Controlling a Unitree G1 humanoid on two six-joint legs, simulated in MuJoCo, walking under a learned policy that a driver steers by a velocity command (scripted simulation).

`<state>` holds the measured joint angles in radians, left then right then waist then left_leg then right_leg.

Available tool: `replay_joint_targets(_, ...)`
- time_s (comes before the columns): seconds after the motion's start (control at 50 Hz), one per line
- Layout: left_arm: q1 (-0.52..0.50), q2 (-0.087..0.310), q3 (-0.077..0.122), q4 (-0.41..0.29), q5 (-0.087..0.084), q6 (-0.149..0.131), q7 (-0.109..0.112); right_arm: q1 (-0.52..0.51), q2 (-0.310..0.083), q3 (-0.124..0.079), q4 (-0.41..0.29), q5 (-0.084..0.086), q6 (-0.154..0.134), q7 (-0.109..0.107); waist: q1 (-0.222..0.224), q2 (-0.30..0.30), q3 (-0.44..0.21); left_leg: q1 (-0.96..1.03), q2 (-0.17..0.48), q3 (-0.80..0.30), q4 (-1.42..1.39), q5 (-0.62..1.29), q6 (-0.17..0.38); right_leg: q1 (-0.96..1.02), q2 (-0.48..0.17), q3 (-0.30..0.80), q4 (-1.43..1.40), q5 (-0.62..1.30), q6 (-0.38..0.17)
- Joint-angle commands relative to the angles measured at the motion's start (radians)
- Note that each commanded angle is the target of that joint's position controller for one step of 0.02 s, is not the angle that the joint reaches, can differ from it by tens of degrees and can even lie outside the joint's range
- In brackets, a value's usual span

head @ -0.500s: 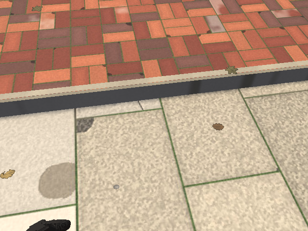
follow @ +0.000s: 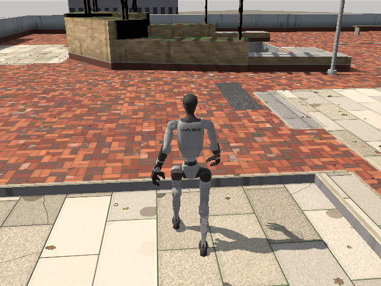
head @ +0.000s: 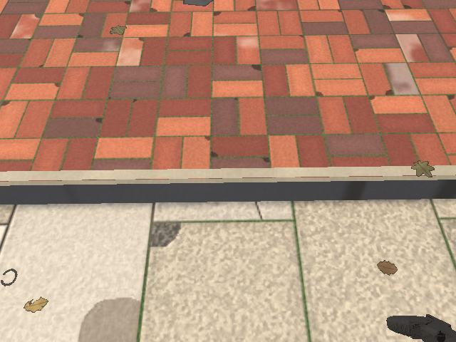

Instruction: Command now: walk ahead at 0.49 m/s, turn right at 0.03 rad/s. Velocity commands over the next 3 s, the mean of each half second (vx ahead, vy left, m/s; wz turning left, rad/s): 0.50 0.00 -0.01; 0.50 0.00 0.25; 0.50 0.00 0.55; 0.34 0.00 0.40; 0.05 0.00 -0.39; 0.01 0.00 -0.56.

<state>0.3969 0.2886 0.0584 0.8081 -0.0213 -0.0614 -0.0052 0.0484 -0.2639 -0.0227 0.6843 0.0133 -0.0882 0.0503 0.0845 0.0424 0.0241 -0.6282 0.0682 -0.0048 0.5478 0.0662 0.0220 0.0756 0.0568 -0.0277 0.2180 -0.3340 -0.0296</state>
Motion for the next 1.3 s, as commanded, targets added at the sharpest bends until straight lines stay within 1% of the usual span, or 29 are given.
replay_joint_targets(0.02, 0.002, 0.189, 0.05, -0.032, -0.002, 0.006, 0.011, -0.033, -0.12, -0.037, -0.079, -0.002, -0.017, 0.007, -0.06, -0.119, 0.018, 0.063, -0.035, 0.019, -0.034, -0.103, 0.044, 0.018, -0.307, 0.113, 0.064, 0.636, -0.132)
replay_joint_targets(0.06, -0.014, 0.173, 0.039, -0.036, 0.009, 0.019, 0.018, 0.211, -0.19, -0.075, -0.017, -0.005, -0.012, -0.01, -0.188, -0.118, -0.156, 0.433, -0.072, 0.057, -0.033, -0.097, 0.1, -0.059, -0.231, 0.052, 0.385, 0.853, -0.083)
replay_joint_targets(0.08, 0.037, 0.106, 0.012, -0.058, 0.04, 0.015, 0.021, 0.371, -0.272, -0.093, 0.006, -0.015, -0.005, -0.021, -0.215, 0.029, -0.323, 0.779, 0.141, -0.186, 0.029, -0.043, 0.176, -0.308, -0.16, 0.02, 0.728, 0.498, -0.045)
replay_joint_targets(0.1, 0.17, -0.001, -0.018, -0.059, 0.018, -0.006, 0.007, 0.397, -0.303, -0.096, 0.026, -0.014, -0.006, -0.01, -0.14, 0.279, -0.455, 1.045, 0.325, -0.7, -0.146, -0.363, 0.329, -0.661, 0.026, 0.098, 1.031, -0.234, 0.008)
replay_joint_targets(0.12, 0.059, 0.119, 0.006, -0.054, -0.008, -0.023, 0.001, 0.383, -0.203, -0.073, 0.016, 0.0, -0.007, -0.012, -0.196, 0.151, -0.38, 1.001, 0.298, -0.724, -0.237, -0.513, 0.282, -0.775, -0.026, 0.189, 1.117, -0.239, -0.002)
replay_joint_targets(0.14, -0.056, 0.157, 0.018, -0.094, -0.027, -0.032, -0.002, 0.309, -0.176, -0.062, 0.011, -0.001, -0.006, -0.018, -0.19, 0.09, -0.221, 0.864, 0.271, -0.57, -0.254, -0.471, 0.242, -0.831, -0.076, 0.151, 1.106, -0.146, -0.01)
replay_joint_targets(0.18, -0.128, 0.133, 0.015, -0.11, 0.002, -0.034, 0.005, 0.207, -0.145, -0.051, 0.002, -0.019, -0.008, -0.02, -0.127, -0.012, -0.083, 0.601, 0.205, -0.386, -0.296, -0.24, 0.223, -0.763, -0.156, 0.116, 0.995, -0.005, -0.004)
replay_joint_targets(0.28, -0.106, 0.073, 0.006, -0.103, 0.016, 0.004, 0.01, 0.19, -0.145, -0.052, 0.031, -0.015, -0.03, -0.024, -0.067, 0.019, -0.033, 0.441, 0.156, -0.206, -0.41, -0.074, 0.243, -0.693, -0.2, 0.101, 0.837, 0.104, 0.039)
replay_joint_targets(0.4, -0.315, 0.039, -0.01, -0.151, 0.016, -0.017, -0.005, 0.257, -0.183, -0.059, 0.075, -0.004, -0.011, -0.043, -0.138, 0.002, 0.022, 0.477, 0.097, -0.061, -0.432, -0.045, 0.187, -0.689, -0.168, 0.052, 0.458, 0.422, 0.057)
replay_joint_targets(0.5, -0.436, 0.055, -0.009, -0.195, 0.004, -0.032, -0.033, 0.33, -0.207, -0.067, 0.125, 0.007, 0.013, -0.046, -0.174, 0.013, 0.05, 0.628, 0.163, -0.084, -0.373, -0.044, 0.175, -0.712, -0.138, 0.05, 0.319, 0.383, 0.026)
replay_joint_targets(0.56, -0.391, 0.087, 0.001, -0.193, 0.008, -0.037, -0.043, 0.315, -0.224, -0.075, 0.137, 0.009, 0.027, -0.054, -0.127, 0.036, 0.017, 0.702, 0.19, -0.091, -0.277, 0.131, 0.147, -0.633, -0.109, 0.035, 0.278, 0.268, -0.018)
replay_joint_targets(0.6, -0.159, 0.155, 0.039, -0.125, 0.014, -0.038, -0.029, 0.289, -0.2, -0.064, 0.133, 0.001, 0.034, -0.059, -0.006, 0.022, -0.139, 0.629, 0.112, -0.025, 0.006, 0.351, 0.099, -0.278, -0.07, -0.005, 0.249, 0.29, -0.073)
replay_joint_targets(0.62, 0.02, 0.231, 0.059, -0.097, 0.026, -0.034, -0.015, 0.302, -0.139, -0.036, 0.104, -0.025, 0.029, -0.061, 0.052, -0.105, -0.301, 0.408, 0.047, 0.007, 0.321, 0.065, 0.061, 0.047, -0.262, 0.207, 0.293, 0.35, -0.136)
replay_joint_targets(0.64, 0.041, 0.286, 0.071, -0.08, 0.029, -0.03, -0.018, 0.43, -0.035, -0.006, 0.097, -0.01, 0.009, -0.052, -0.021, -0.371, -0.406, 0.02, -0.131, -0.022, 0.624, -0.619, 0.007, 0.337, -0.459, 0.664, 0.177, 0.105, -0.281)
replay_joint_targets(0.66, 0.031, 0.176, 0.044, -0.094, 0.022, -0.031, -0.017, 0.348, -0.155, -0.031, 0.114, 0.017, -0.006, -0.046, 0.036, -0.226, -0.351, -0.084, -0.084, -0.148, 0.723, -0.643, 0.017, 0.29, -0.439, 0.681, 0.109, -0.031, -0.245)
replay_joint_targets(0.68, -0.033, 0.146, 0.032, -0.097, 0.022, -0.033, -0.013, 0.262, -0.194, -0.046, 0.085, 0.037, -0.015, -0.042, 0.026, -0.179, -0.212, -0.129, -0.04, -0.133, 0.724, -0.546, 0.027, 0.166, -0.416, 0.528, 0.084, 0.007, -0.203)
replay_joint_targets(0.7, -0.097, 0.129, 0.026, -0.1, 0.025, -0.036, -0.012, 0.221, -0.181, -0.044, 0.08, 0.028, -0.014, -0.047, -0.007, -0.108, -0.142, -0.095, 0.008, -0.107, 0.69, -0.459, 0.02, 0.035, -0.382, 0.424, 0.057, 0.109, -0.183)
replay_joint_targets(0.76, -0.18, 0.08, 0.017, -0.089, 0.035, -0.055, -0.015, 0.253, -0.138, -0.048, 0.097, 0.015, 0.017, -0.051, -0.078, -0.135, -0.065, 0.026, 0.063, -0.109, 0.614, -0.338, -0.004, -0.169, -0.317, 0.231, -0.042, 0.267, -0.165)
replay_joint_targets(0.86, -0.179, 0.11, 0.029, -0.044, 0.04, -0.066, 0.001, 0.19, -0.095, -0.045, 0.069, 0.008, 0.042, -0.055, -0.086, -0.099, -0.001, -0.057, 0.063, -0.112, 0.484, -0.183, -0.04, -0.196, -0.299, 0.028, -0.096, 0.45, -0.167)
replay_joint_targets(1.02, -0.108, 0.151, 0.036, 0.0, 0.017, -0.019, 0.022, -0.012, -0.05, -0.026, -0.02, 0.004, 0.048, -0.012, -0.016, -0.09, 0.046, -0.044, 0.024, 0.024, 0.182, -0.081, -0.002, -0.033, -0.322, -0.137, -0.041, 0.581, -0.128)
replay_joint_targets(1.08, -0.137, 0.193, 0.046, -0.014, 0.003, 0.007, 0.032, 0.009, -0.089, -0.045, -0.049, -0.004, 0.058, -0.001, -0.064, -0.126, -0.001, 0.06, -0.05, 0.099, 0.15, -0.241, 0.05, 0.033, -0.336, -0.173, 0.121, 0.991, -0.091)
replay_joint_targets(1.12, -0.179, 0.21, 0.051, -0.028, -0.006, 0.022, 0.04, 0.204, -0.137, -0.078, -0.013, -0.005, 0.069, -0.005, -0.179, -0.142, -0.099, 0.29, -0.11, 0.125, 0.081, -0.279, 0.103, -0.007, -0.323, -0.185, 0.404, 1.164, -0.062)
replay_joint_targets(1.14, -0.194, 0.188, 0.042, -0.037, -0.011, 0.018, 0.037, 0.367, -0.191, -0.111, 0.029, 0.0, 0.072, -0.02, -0.268, -0.089, -0.173, 0.55, -0.126, 0.076, -0.049, -0.145, 0.14, -0.147, -0.266, -0.194, 0.653, 0.985, -0.019)
replay_joint_targets(1.16, -0.164, 0.041, -0.002, -0.067, 0.045, -0.002, 0.026, 0.414, -0.29, -0.125, 0.06, 0.01, 0.079, -0.041, -0.207, 0.19, -0.18, 0.793, 0.068, -0.236, -0.043, 0.129, 0.187, -0.495, -0.141, -0.177, 0.996, 0.024, 0.031)
replay_joint_targets(1.18, -0.076, 0.016, -0.024, -0.103, 0.022, -0.039, 0.008, 0.404, -0.334, -0.123, 0.009, -0.017, 0.06, -0.032, -0.146, 0.223, -0.385, 1.052, 0.291, -0.813, -0.166, -0.063, 0.435, -0.815, 0.017, 0.046, 1.291, -0.301, 0.069)
replay_joint_targets(1.2, -0.187, 0.106, -0.002, -0.099, -0.007, -0.064, -0.007, 0.398, -0.249, -0.112, 0.01, -0.013, 0.053, -0.026, -0.218, 0.025, -0.337, 1.02, 0.271, -0.766, -0.244, -0.268, 0.397, -0.943, -0.05, 0.143, 1.332, -0.2, 0.057)
replay_joint_targets(1.22, -0.235, 0.102, -0.003, -0.12, -0.021, -0.077, -0.011, 0.375, -0.196, -0.097, 0.024, -0.004, 0.049, -0.028, -0.196, -0.005, -0.181, 0.892, 0.231, -0.633, -0.26, -0.359, 0.354, -1.0, -0.087, 0.109, 1.292, -0.117, 0.038)
replay_joint_targets(1.24, -0.245, 0.084, -0.008, -0.112, -0.003, -0.079, -0.003, 0.311, -0.159, -0.081, 0.012, -0.005, 0.049, -0.028, -0.147, -0.086, -0.097, 0.738, 0.188, -0.55, -0.27, -0.342, 0.308, -0.965, -0.128, 0.098, 1.241, -0.049, 0.041)
replay_joint_targets(1.3, -0.218, 0.067, -0.004, -0.135, 0.026, -0.047, -0.007, 0.235, -0.116, -0.058, -0.022, -0.024, 0.052, -0.046, -0.066, 0.009, -0.03, 0.484, 0.109, -0.405, -0.309, -0.102, 0.293, -0.879, -0.151, 0.069, 1.28, 0.017, 0.078)
